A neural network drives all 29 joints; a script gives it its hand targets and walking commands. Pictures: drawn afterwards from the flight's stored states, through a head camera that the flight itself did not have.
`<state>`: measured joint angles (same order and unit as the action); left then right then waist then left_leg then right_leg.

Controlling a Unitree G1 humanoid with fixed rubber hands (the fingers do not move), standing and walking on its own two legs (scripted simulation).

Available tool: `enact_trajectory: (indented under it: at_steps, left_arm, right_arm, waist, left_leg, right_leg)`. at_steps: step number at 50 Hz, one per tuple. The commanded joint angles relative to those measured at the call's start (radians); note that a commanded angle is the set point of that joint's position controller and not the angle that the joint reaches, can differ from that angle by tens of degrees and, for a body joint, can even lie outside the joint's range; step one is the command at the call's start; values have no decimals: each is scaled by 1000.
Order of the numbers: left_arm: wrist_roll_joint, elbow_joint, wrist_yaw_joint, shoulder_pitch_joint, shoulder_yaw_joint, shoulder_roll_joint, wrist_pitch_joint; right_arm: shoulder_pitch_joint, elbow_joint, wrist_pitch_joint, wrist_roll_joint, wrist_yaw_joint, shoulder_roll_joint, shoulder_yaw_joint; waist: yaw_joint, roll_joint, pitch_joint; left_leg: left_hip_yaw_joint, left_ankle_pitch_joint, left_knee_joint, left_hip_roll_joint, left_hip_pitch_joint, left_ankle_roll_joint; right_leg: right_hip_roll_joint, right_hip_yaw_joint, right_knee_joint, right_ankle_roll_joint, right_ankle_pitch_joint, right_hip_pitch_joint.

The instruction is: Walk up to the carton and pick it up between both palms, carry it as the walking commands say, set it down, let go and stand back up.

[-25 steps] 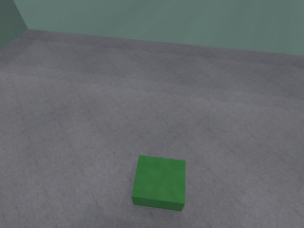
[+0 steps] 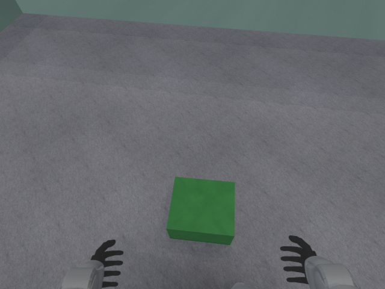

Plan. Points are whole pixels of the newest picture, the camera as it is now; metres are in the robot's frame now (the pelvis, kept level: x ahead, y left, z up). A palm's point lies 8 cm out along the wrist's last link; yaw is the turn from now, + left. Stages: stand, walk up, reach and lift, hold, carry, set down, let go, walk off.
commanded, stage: reach and lift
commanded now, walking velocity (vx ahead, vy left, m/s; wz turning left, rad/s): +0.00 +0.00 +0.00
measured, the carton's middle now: (202, 210) +0.50 -0.03 -0.67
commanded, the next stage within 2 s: none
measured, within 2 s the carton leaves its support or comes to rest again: neither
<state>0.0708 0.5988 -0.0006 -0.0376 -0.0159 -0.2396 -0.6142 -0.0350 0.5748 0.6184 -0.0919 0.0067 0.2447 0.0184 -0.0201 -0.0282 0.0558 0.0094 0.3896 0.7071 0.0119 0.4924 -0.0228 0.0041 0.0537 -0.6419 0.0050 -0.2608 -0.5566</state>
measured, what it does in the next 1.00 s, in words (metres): lowers itself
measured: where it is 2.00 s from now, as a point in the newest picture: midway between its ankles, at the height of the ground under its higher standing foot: outside the picture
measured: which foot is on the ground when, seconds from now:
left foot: down 0.00-1.00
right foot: down 0.00-1.00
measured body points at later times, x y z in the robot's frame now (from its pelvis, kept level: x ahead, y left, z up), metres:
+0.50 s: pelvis -0.07 -0.01 -0.05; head +0.08 +0.00 +0.37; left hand +0.21 +0.23 -0.16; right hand +0.19 -0.23 -0.16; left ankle -0.03 +0.11 -0.72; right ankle +0.03 -0.12 -0.72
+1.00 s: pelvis -0.07 -0.01 -0.07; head +0.18 +0.00 +0.30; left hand +0.37 +0.21 -0.19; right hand +0.34 -0.25 -0.18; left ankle -0.03 +0.11 -0.72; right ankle +0.03 -0.12 -0.72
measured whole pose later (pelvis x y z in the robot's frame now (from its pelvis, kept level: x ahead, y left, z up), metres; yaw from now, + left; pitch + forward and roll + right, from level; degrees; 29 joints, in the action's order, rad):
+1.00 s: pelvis -0.07 -0.01 -0.07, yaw +2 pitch +28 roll -1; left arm 0.07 0.84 -0.06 -0.86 0.09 -0.37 -0.39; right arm -0.75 0.73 0.39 -0.10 -0.04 0.25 -0.27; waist -0.06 0.00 -0.09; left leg -0.03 0.40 1.08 -0.02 1.17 0.00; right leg 0.01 0.04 -1.00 0.01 -0.27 -1.22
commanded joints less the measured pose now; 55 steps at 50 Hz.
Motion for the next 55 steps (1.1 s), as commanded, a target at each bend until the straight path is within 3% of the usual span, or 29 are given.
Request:
enact_trajectory:
  at_steps: [1, 3, 4, 6, 7, 10, 12, 13, 15, 18, 20, 21, 22, 23, 24, 25, 28, 31, 32, 36, 37, 41, 42, 44, 46, 51, 52, 54, 55]
  left_arm:
    - [-45, -67, -26, 226, 36, -5, -75]
    - [-93, -121, -32, 148, 82, -39, -46]
    - [-102, -170, -36, 117, 105, -55, -20]
    - [-95, -221, -49, 72, 112, -49, 39]
    - [-102, -247, -58, 42, 111, -41, 74]
    - [-126, -317, -64, -26, 144, -50, 135]
    - [-132, -317, -75, -66, 166, -99, 144]
    - [-124, -315, -74, -87, 155, -106, 132]
    - [-92, -328, -76, -146, 141, -122, 114]
    - [-73, -256, -83, -240, 121, -142, 68]
    - [-68, -204, -86, -299, 113, -162, 53]
    - [-54, -175, -87, -320, 101, -152, 54]
    - [-54, -166, -93, -363, 110, -158, 56]
    - [-52, -151, -91, -428, 119, -177, 59]
    - [-52, -126, -88, -458, 121, -182, 61]
    - [-51, -107, -90, -492, 129, -186, 66]
    - [-37, -64, -91, -642, 133, -205, 76]
    - [-22, -15, -81, -749, 120, -205, 87]
    - [-23, 18, -80, -713, 132, -206, 92]
    - [-34, 42, -70, -832, 158, -259, 123]
    - [-12, 29, -64, -873, 138, -247, 133]
    - [-25, 50, -54, -973, 146, -289, 175]
    - [-15, 57, -53, -965, 138, -265, 187]
    - [-12, 90, -53, -992, 139, -278, 207]
    - [-13, 85, -54, -1044, 145, -277, 241]
    - [4, 149, -48, -1122, 140, -290, 306]
    - [-2, 165, -47, -1148, 159, -320, 318]
    - [5, 163, -53, -1228, 152, -327, 349]
    - [4, 176, -54, -1241, 170, -347, 360]
  right_arm:
    - [200, -49, 73, 72, 21, 43, -78]
    - [135, -99, 46, 108, 22, 37, -85]
    - [96, -150, 27, 116, 28, 16, -98]
    - [54, -241, -23, 124, 26, -2, -118]
    - [43, -255, -58, 115, 28, -19, -111]
    - [0, -327, -119, 131, 19, 8, -164]
    - [-38, -358, -124, 78, 11, -5, -148]
    - [-13, -339, -115, 65, 6, -13, -143]
    - [-82, -386, -96, 55, 2, 12, -144]
    - [-157, -331, -42, 46, -12, 20, -141]
    - [-212, -278, -26, 45, -21, 24, -139]
    - [-255, -283, -25, 57, -25, 52, -153]
    - [-298, -270, -27, 46, -27, 48, -156]
    - [-357, -252, -30, 48, -36, 61, -167]
    - [-404, -253, -37, 45, -32, 53, -160]
    - [-425, -235, -40, 50, -39, 66, -164]
    - [-569, -193, -50, 36, -42, 70, -181]
    - [-651, -135, -69, 46, -51, 103, -219]
    - [-635, -123, -71, 31, -52, 85, -209]
    - [-732, -86, -105, 18, -56, 108, -244]
    - [-753, -69, -119, 24, -57, 124, -256]
    - [-826, -45, -170, 14, -62, 141, -291]
    - [-822, 7, -178, 1, -55, 131, -266]
    - [-853, -15, -206, 12, -62, 167, -303]
    - [-891, -20, -247, -3, -62, 167, -322]
    - [-980, 50, -322, -23, -48, 189, -332]
    - [-994, 63, -331, -25, -46, 191, -326]
    - [-1036, 79, -358, -28, -45, 183, -339]
    - [-1090, 52, -373, -34, -45, 199, -349]
  waist:
    - [-23, 46, 110]
    - [-15, 33, 83]
    - [1, 43, 101]
    - [-9, 53, 198]
    - [9, -16, 265]
    - [-15, 19, 397]
    - [11, -37, 454]
    - [-14, -18, 445]
    - [-7, -30, 470]
    - [-24, -22, 329]
    - [-16, -46, 234]
    - [-39, 0, 237]
    - [-20, -45, 249]
    - [-33, -43, 254]
    - [-5, -22, 245]
    - [-14, 16, 291]
    - [-4, 13, 315]
    - [-27, 13, 392]
    - [-23, 59, 430]
    - [-8, -17, 537]
    - [-32, 28, 553]
    - [-43, -41, 668]
    - [-31, -27, 633]
    - [-53, 1, 732]
    - [-58, -37, 769]
    - [-71, -45, 856]
    - [-55, -11, 884]
    - [-91, -3, 885]
    - [-72, -15, 905]
  left_leg:
    - [-60, -454, -119, -3, 30, -25]
    - [-41, -371, -99, -14, 93, -15]
    - [-47, -379, -84, -8, 113, -13]
    - [-50, -404, -21, -9, 148, -6]
    - [-51, -445, 19, -18, 134, 3]
    - [-48, -416, 104, -28, 185, 22]
    - [-49, -388, 142, -38, 223, 24]
    - [-42, -322, 146, -35, 228, 25]
    - [-36, -225, 146, -27, 204, 18]
    - [-18, 32, 115, -21, 276, 12]
    - [-24, 137, 87, -2, 315, 7]
    - [-28, 134, 95, 2, 350, 5]
    - [-25, 133, 93, 4, 325, 11]
    - [-23, 156, 113, 1, 357, 13]
    - [-33, 124, 128, 3, 341, 7]
    - [-20, 94, 151, -7, 353, 5]
    - [-28, 116, 148, -3, 376, -3]
    - [-38, 74, 165, -1, 354, 2]
    - [-36, 14, 174, -12, 350, -4]
    - [-38, -45, 195, -23, 347, 10]
    - [-49, -65, 200, -21, 350, 9]
    - [-48, -137, 216, -27, 310, 22]
    - [-50, -156, 212, -34, 325, 24]
    - [-51, -200, 239, -37, 326, 30]
    - [-53, -238, 255, -45, 355, 28]
    - [-67, -330, 287, -42, 454, 38]
    - [-70, -325, 286, -49, 467, 30]
    - [-56, -321, 288, -53, 559, 29]
    - [-57, -328, 285, -54, 573, 22]
  right_leg:
    - [-35, -82, 31, 54, 401, 277]
    - [-20, -82, 26, 33, 320, 221]
    - [-27, -79, 7, 24, 315, 203]
    - [-21, -94, -55, 22, 361, 186]
    - [-16, -103, -95, 36, 400, 190]
    - [-23, -96, -181, 13, 423, 171]
    - [-9, -92, -216, 0, 422, 153]
    - [-14, -82, -215, 3, 360, 152]
    - [-22, -50, -221, -6, 210, 114]
    - [-16, -43, -194, -9, -52, 68]
    - [-12, -33, -202, -14, -137, 47]
    - [-27, -29, -215, -15, -124, 37]
    - [-20, -32, -210, -11, -130, 37]
    - [-20, -41, -217, -6, -157, 36]
    - [-15, -50, -232, -10, -141, -9]
    - [-12, -54, -219, -14, -125, 37]
    - [-11, -51, -232, -16, -141, 8]
    - [-11, -32, -265, -17, -76, -49]
    - [-16, -32, -262, -26, -29, -25]
    - [-11, -38, -270, -19, 19, -32]
    - [-16, -37, -284, -17, 51, -58]
    - [-11, -34, -300, -11, 139, -78]
    - [-14, -31, -297, -8, 129, -105]
    - [-22, -42, -310, -12, 206, -69]
    - [-17, -59, -328, -7, 287, -53]
    - [-24, -68, -379, -6, 429, -91]
    - [-24, -67, -396, -14, 446, -58]
    - [-27, -70, -397, -14, 505, -43]
    - [-21, -83, -402, -19, 530, -22]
